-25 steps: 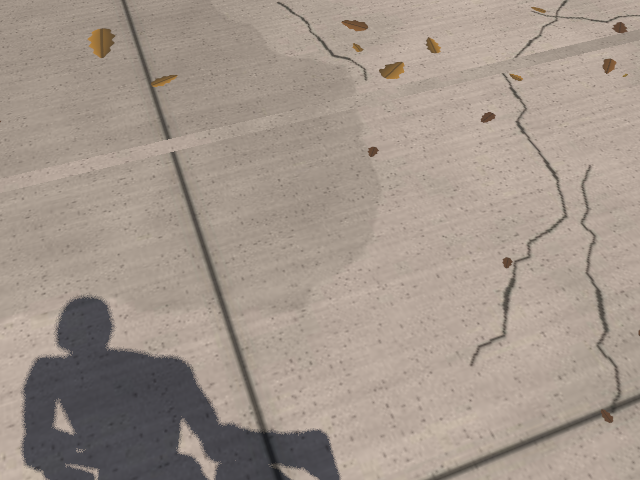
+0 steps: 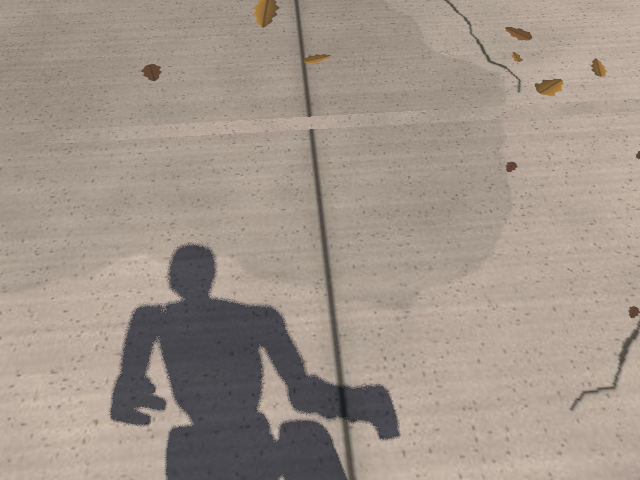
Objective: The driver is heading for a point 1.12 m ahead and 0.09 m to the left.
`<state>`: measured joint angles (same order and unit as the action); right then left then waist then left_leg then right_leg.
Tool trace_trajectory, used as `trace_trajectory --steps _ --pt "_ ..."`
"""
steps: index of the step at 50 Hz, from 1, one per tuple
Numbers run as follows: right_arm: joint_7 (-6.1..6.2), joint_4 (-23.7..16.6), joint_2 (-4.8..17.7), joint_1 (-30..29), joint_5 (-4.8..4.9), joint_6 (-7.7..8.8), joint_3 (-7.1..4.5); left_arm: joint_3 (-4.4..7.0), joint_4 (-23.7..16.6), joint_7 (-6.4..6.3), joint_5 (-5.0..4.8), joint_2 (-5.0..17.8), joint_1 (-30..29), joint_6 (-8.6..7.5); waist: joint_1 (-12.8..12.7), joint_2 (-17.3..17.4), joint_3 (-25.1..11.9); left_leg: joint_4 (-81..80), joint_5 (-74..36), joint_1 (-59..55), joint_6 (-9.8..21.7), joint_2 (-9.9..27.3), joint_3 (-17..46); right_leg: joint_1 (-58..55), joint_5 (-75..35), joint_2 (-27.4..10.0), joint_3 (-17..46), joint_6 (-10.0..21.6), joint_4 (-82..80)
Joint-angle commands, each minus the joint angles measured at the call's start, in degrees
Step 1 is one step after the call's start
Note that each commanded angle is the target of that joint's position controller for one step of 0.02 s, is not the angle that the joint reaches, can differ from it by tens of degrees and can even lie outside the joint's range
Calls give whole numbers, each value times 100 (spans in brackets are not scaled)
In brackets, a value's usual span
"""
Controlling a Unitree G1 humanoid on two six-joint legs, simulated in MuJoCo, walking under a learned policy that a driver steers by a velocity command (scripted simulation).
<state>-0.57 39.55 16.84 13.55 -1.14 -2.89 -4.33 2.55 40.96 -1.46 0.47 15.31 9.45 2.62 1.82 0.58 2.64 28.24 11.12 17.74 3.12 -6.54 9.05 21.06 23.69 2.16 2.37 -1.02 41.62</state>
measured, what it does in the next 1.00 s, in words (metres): walks ahead, turning left: right foot, then left foot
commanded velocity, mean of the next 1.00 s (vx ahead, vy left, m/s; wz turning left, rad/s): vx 0.28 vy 0.00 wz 0.35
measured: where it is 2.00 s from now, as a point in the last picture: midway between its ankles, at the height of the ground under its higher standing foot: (218, 346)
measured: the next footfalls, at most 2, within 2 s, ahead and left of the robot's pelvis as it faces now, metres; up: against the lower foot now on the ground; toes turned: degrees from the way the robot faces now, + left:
right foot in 0.06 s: +0.05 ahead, -0.11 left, +0.00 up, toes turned +6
left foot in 0.52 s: +0.03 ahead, +0.12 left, +0.00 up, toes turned +17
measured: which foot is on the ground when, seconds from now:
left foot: down 0.00-0.06, up 0.08-0.50, down 0.52-1.00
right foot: up 0.00-0.04, down 0.06-0.52, up 0.54-0.96, down 0.98-1.00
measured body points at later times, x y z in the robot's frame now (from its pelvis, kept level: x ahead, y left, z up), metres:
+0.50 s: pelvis +0.02 +0.01 +0.00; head +0.03 +0.03 +0.45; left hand -0.01 +0.30 -0.12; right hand +0.25 -0.20 -0.09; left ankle -0.01 +0.10 -0.73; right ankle +0.01 -0.11 -0.74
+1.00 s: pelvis +0.24 +0.08 -0.02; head +0.28 +0.08 +0.43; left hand +0.36 +0.37 -0.11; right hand +0.27 -0.19 -0.16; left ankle +0.00 +0.10 -0.73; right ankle +0.39 +0.04 -0.74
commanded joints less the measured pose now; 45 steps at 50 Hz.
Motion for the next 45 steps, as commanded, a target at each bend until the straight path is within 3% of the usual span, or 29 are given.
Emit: trace_trajectory --steps 1,2,3,4,5,6,7,8,9,11,13,15,19,22,24,25,26,27,28,29,30,33,36,39,42,45 --pt "-19 -360 939 -240 41 35 -270 89 -364 -68 -45 448 422 -153 -268 696 -639 -424 -1726 -503 723 1313 1869 -596 -339 174 -48 137 -1162" --pt "-3 -391 865 -400 102 38 -250 103 -312 -113 -10 494 669 -203 -444 580 -632 -234 -1181 -112 438 1080 1779 -1218 -869 38 25 189 -2030" --pt "9 -462 555 -281 138 64 -173 188 -343 -170 83 933 742 -241 -359 -222 -677 466 95 519 68 622 1265 -1755 -522 -1021 980 425 -2715" --pt "39 -512 236 64 133 86 -106 278 -546 -161 85 1492 263 -210 -111 -1483 -531 1585 1957 1565 -208 -462 -75 -1941 -945 -2409 2538 970 -3068" --pt "55 -433 805 -71 -100 57 -240 288 -524 -109 139 1341 338 -179 -256 -1217 -425 2747 2265 1413 -284 -64 -259 -1219 -1688 -2632 2450 1491 -2830" --pt "21 -338 908 -67 -85 36 -306 155 -582 -76 103 887 106 -191 -93 -751 -283 3249 1940 1250 -292 52 -143 -985 -2012 -2270 1928 1478 -2743" --pt "-26 -213 842 57 -67 -4 -305 93 -619 -56 74 662 -188 -196 47 -582 -125 3600 1566 1166 -342 105 -213 -827 -2212 -1851 1276 1295 -2662" --pt "-90 -146 802 184 -40 -43 -302 76 -672 -71 86 617 -358 -199 124 -737 -195 3835 1288 1204 -407 123 -308 -978 -2335 -1552 836 1144 -2592" --pt "-149 -108 747 261 -10 -71 -282 75 -690 -101 91 611 -348 -213 84 -898 -228 3923 1218 1310 -497 140 -414 -1168 -2768 -1434 560 1140 -2504" --pt "-189 -148 662 53 35 -96 -233 101 -626 -107 97 641 -41 -226 -120 -839 -298 3742 1185 1440 -625 194 -567 -1555 -3165 -1443 327 1197 -2388" --pt "-243 -277 618 -296 -1 -124 -184 165 -493 -84 109 746 452 -247 -415 -899 -382 3288 1096 1706 -622 357 -646 -2030 -1543 -1608 476 1238 -2659" --pt "-328 -389 622 -608 -48 -140 -161 229 -406 -51 117 881 666 -274 -575 -1011 -227 2829 1101 1842 -596 480 -709 -2165 -194 -1775 685 1244 -3000" --pt "-429 -480 443 -881 -58 -63 -54 303 -284 35 154 1015 764 -379 -607 -871 -51 1805 1268 1283 -403 616 -952 -1846 355 -1900 449 1169 -3197" --pt "-406 -438 341 -802 -27 64 30 327 -146 131 163 1068 761 -425 -494 -903 29 840 1492 276 -103 501 -1239 -1226 194 -1803 132 1136 -3119" --pt "-330 -185 223 -213 -72 187 84 320 -57 185 65 1037 624 -386 -83 -659 25 -257 636 -966 108 350 -1444 -508 102 -1630 -222 1030 -2659" --pt "-261 109 308 426 -119 261 61 256 -29 199 56 830 620 -379 172 -300 -152 -567 594 -1980 174 221 -1369 105 119 -1403 -510 894 -2043" --pt "-191 340 634 1195 -200 344 -17 98 -107 230 117 370 538 -386 519 738 -456 -1178 1507 -2911 274 1176 -36 881 314 -939 -1130 657 -532" --pt "-124 202 1425 1511 -118 396 -161 -3 -544 299 159 86 109 -404 667 1839 -410 -2054 3224 -3197 877 2759 2756 2498 1127 -208 -1190 404 975" --pt "-43 216 1355 1302 -64 388 -171 164 -518 305 224 738 -25 -381 610 1005 115 -2035 2841 -2517 1234 2932 2756 2715 837 -493 -434 440 1616" --pt "-31 167 1009 915 -42 399 -49 205 -417 387 125 828 33 -405 327 680 337 -1956 2465 -2236 1143 2556 2128 2601 194 -667 -230 460 1733" --pt "-30 150 793 642 -41 437 27 198 -267 447 69 810 236 -456 103 598 388 -2030 1832 -2016 947 2201 1554 2366 -279 -739 -217 427 1616" --pt "2 192 583 476 10 605 120 182 74 473 201 715 620 -414 -147 525 105 -2036 -372 -1923 757 1691 508 1871 -1044 -736 -398 239 1699" --pt "-17 434 595 823 72 687 105 138 -19 472 188 556 237 -375 -98 383 174 -2046 -1396 -1931 854 1653 139 2151 -1396 -755 -474 89 1582" --pt "-7 647 529 1067 59 703 126 71 -209 471 172 425 -393 -368 37 391 367 -2106 -1725 -1899 879 1586 -72 2275 -1752 -725 -555 39 912" --pt "24 855 563 1253 37 736 128 0 -382 493 137 312 -920 -390 135 420 504 -2126 -2112 -1852 833 1632 -213 1897 -2049 -611 -654 157 19" --pt "80 1053 659 1305 32 745 120 -4 -444 464 131 344 -1021 -411 52 391 531 -1997 -2809 -2103 756 1825 -263 1416 -1942 -445 -722 447 -564"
